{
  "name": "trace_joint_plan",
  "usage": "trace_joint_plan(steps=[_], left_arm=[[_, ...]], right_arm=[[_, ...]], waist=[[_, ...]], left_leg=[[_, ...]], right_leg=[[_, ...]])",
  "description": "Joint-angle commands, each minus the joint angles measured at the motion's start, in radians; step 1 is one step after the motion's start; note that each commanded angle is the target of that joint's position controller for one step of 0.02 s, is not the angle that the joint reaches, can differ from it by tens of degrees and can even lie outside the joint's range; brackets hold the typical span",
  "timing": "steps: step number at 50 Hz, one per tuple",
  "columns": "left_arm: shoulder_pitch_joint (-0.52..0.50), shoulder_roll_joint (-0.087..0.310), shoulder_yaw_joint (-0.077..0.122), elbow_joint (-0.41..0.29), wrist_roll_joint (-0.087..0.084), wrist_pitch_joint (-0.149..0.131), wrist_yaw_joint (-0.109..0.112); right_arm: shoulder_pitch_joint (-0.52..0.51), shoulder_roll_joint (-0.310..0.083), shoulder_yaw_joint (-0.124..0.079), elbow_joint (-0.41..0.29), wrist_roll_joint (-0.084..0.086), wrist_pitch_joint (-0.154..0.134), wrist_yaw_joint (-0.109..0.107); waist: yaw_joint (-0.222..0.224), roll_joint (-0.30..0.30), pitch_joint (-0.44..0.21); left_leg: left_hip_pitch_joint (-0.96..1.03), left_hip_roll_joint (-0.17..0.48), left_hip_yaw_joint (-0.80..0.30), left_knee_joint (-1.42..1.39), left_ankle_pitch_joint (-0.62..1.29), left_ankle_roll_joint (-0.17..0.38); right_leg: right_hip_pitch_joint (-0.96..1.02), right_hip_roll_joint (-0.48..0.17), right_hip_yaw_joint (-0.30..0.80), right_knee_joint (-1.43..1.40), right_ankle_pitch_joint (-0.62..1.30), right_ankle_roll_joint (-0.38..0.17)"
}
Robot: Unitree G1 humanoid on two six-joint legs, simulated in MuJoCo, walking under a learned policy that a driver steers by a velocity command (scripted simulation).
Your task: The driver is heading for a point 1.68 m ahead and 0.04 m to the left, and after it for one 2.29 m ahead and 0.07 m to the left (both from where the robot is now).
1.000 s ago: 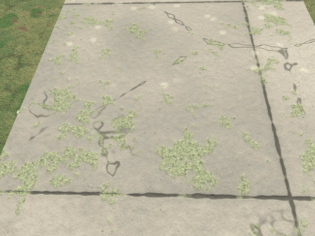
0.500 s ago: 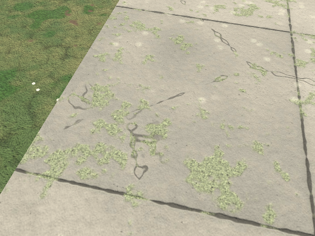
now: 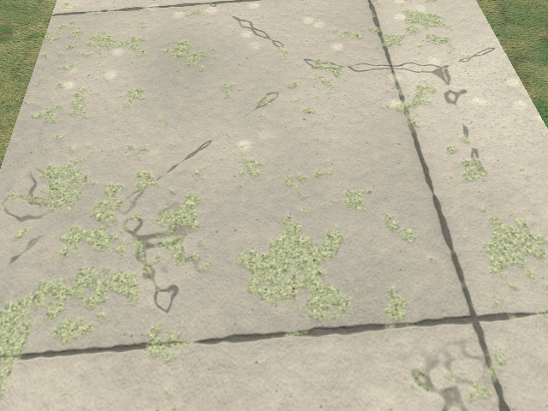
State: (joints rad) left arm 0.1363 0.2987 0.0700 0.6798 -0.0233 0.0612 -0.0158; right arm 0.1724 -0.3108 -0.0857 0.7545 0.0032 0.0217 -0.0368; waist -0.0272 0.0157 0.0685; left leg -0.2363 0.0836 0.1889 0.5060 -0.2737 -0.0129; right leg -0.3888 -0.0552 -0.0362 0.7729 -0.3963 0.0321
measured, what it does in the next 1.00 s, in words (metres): steps on the spot: right foot, then left foot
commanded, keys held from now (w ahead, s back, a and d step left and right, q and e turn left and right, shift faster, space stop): e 0.18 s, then no key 0.82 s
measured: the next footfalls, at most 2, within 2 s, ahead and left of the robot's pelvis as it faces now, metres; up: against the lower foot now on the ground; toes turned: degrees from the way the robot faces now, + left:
right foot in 0.04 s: +0.04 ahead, -0.12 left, +0.00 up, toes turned -5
left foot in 0.52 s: +0.08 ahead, +0.11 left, +0.00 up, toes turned -13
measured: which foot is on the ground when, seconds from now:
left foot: down 0.00-0.04, up 0.06-0.50, down 0.52-1.00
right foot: up 0.00-0.02, down 0.04-1.00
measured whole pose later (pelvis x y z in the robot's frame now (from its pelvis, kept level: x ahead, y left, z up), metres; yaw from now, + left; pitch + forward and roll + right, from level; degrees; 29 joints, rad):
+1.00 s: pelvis +0.03 -0.01 +0.00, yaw -12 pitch -2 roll +0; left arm 0.20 0.25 0.04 0.81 0.01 0.02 0.03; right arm 0.17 -0.24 -0.02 0.83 -0.01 -0.02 -0.01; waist 0.00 0.00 0.04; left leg -0.19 -0.01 -0.02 0.51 -0.29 0.00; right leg -0.20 0.06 0.12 0.51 -0.28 -0.01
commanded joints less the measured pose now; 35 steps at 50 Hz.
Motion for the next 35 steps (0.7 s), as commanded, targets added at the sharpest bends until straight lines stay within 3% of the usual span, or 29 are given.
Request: trace_joint_plan(steps=[1, 2, 3, 4, 5, 6, 7, 8, 10, 15, 21, 24, 25, 26, 27, 28, 29, 31, 35], left_arm=[[0.083, 0.103, 0.039, -0.049, 0.003, 0.001, -0.005], [0.123, 0.174, 0.063, -0.047, 0.006, 0.001, 0.008], [0.134, 0.3, 0.083, -0.086, 0.017, -0.007, 0.026], [0.159, 0.279, 0.073, -0.1, 0.058, -0.037, 0.008], [0.117, 0.256, 0.064, -0.097, 0.057, -0.061, 0.001], [0.062, 0.228, 0.059, -0.094, 0.035, -0.072, 0.007], [0.018, 0.19, 0.047, -0.099, 0.019, -0.071, 0.016], [-0.009, 0.178, 0.039, -0.105, 0.013, -0.068, 0.024], [-0.003, 0.158, 0.03, -0.112, 0.02, -0.066, 0.036], [0.027, 0.141, 0.021, -0.096, 0.026, -0.062, 0.047], [0.015, 0.141, 0.014, -0.075, 0.035, -0.051, 0.03], [-0.014, 0.108, -0.003, -0.06, 0.023, -0.049, 0.028], [0.005, 0.091, -0.011, -0.048, 0.022, -0.052, 0.028], [0.039, 0.068, -0.019, -0.041, 0.039, -0.062, 0.028], [0.097, 0.071, -0.015, -0.036, 0.051, -0.073, 0.021], [0.085, 0.061, -0.018, -0.028, 0.052, -0.074, 0.021], [0.042, 0.083, -0.014, -0.023, 0.053, -0.071, 0.022], [-0.003, 0.095, -0.007, -0.027, 0.04, -0.055, 0.027], [0.021, 0.069, -0.01, -0.01, 0.037, -0.05, 0.029]], right_arm=[[-0.013, -0.151, -0.039, -0.042, 0.026, -0.007, 0.007], [0.037, -0.107, -0.028, -0.026, 0.009, -0.009, 0.015], [0.014, -0.048, -0.003, -0.077, -0.052, -0.01, 0.02], [-0.091, -0.093, -0.016, -0.11, -0.028, -0.014, 0.01], [-0.115, -0.116, -0.024, -0.114, 0.002, -0.01, 0.002], [-0.1, -0.117, -0.028, -0.104, 0.003, -0.007, -0.007], [-0.086, -0.126, -0.033, -0.083, -0.009, -0.004, -0.017], [-0.063, -0.13, -0.037, -0.078, -0.017, -0.003, -0.02], [-0.027, -0.11, -0.034, -0.066, -0.011, -0.007, -0.013], [-0.063, -0.065, -0.013, -0.069, -0.003, -0.007, -0.006], [-0.073, -0.073, -0.008, -0.071, 0.004, -0.02, 0.009], [-0.027, -0.051, 0.0, -0.053, 0.003, -0.035, 0.02], [-0.009, -0.054, 0.004, -0.048, -0.008, -0.042, 0.024], [0.012, -0.101, -0.001, -0.051, -0.022, -0.047, 0.021], [-0.013, -0.165, -0.013, -0.053, -0.023, -0.044, 0.019], [-0.048, -0.105, 0.0, -0.046, -0.017, -0.043, 0.024], [-0.074, -0.062, 0.011, -0.055, -0.015, -0.045, 0.03], [-0.059, -0.076, 0.012, -0.05, -0.016, -0.055, 0.032], [-0.022, -0.065, 0.021, -0.03, -0.013, -0.063, 0.024]], waist=[[0.048, 0.094, -0.159], [0.048, -0.062, -0.153], [0.026, -0.357, -0.143], [0.115, -0.23, -0.244], [0.088, -0.149, -0.183], [0.053, -0.126, -0.135], [0.035, -0.1, -0.122], [0.014, -0.11, -0.123], [0.003, -0.121, -0.164], [0.035, -0.135, -0.156], [0.062, -0.156, -0.107], [0.019, -0.133, -0.114], [0.008, -0.105, -0.123], [0.025, -0.036, -0.159], [0.094, 0.106, -0.163], [0.09, 0.156, -0.174], [0.067, 0.124, -0.146], [0.035, 0.083, -0.113], [0.029, 0.032, -0.101]], left_leg=[[0.054, 0.19, -0.089, 0.018, 0.303, 0.118], [-0.097, 0.122, -0.017, 0.205, 0.11, 0.036], [-0.417, -0.021, -0.004, 0.536, -0.43, -0.071], [-0.441, -0.07, -0.211, 0.7, -0.461, -0.072], [-0.466, -0.053, -0.244, 0.737, -0.374, -0.056], [-0.479, -0.037, -0.256, 0.706, -0.271, -0.044], [-0.47, -0.025, -0.269, 0.678, -0.197, -0.045], [-0.424, -0.035, -0.268, 0.667, -0.141, -0.051], [-0.377, -0.058, -0.263, 0.66, -0.072, -0.061], [-0.316, -0.05, -0.261, 0.425, -0.035, -0.085], [-0.153, -0.052, -0.239, 0.209, -0.1, -0.07], [-0.02, -0.064, -0.219, -0.04, 0.032, -0.043], [0.072, -0.046, -0.241, -0.148, 0.188, -0.026], [0.175, 0.045, -0.32, -0.141, 0.389, 0.005], [0.186, 0.113, -0.374, -0.085, 0.524, 0.071], [0.094, 0.118, -0.388, -0.104, 0.363, 0.124], [0.065, 0.073, -0.36, -0.113, 0.237, 0.102], [0.053, 0.018, -0.308, -0.097, 0.184, 0.049], [0.055, -0.002, -0.284, -0.073, 0.184, 0.034]], right_leg=[[0.196, 0.07, -0.065, -0.269, 0.19, -0.05], [0.337, 0.006, 0.079, -0.356, 0.436, -0.103], [0.456, -0.289, 0.502, -0.359, 0.88, -0.267], [0.368, -0.361, 0.603, -0.411, 0.782, -0.417], [0.336, -0.305, 0.516, -0.435, 0.652, -0.385], [0.302, -0.246, 0.445, -0.438, 0.542, -0.322], [0.284, -0.208, 0.408, -0.434, 0.499, -0.277], [0.244, -0.178, 0.374, -0.436, 0.522, -0.261], [0.254, -0.154, 0.343, -0.436, 0.556, -0.26], [0.278, -0.132, 0.326, -0.439, 0.472, -0.256], [0.196, -0.13, 0.374, -0.428, 0.366, -0.273], [0.185, -0.102, 0.376, -0.376, 0.426, -0.239], [0.159, -0.079, 0.366, -0.367, 0.416, -0.199], [0.117, -0.037, 0.326, -0.325, 0.341, -0.143], [0.083, 0.055, 0.233, -0.285, 0.19, -0.101], [0.156, 0.07, 0.183, -0.309, 0.129, -0.063], [0.177, 0.066, 0.182, -0.317, 0.164, -0.05], [0.163, 0.062, 0.198, -0.306, 0.257, -0.07], [0.166, 0.051, 0.214, -0.317, 0.305, -0.081]])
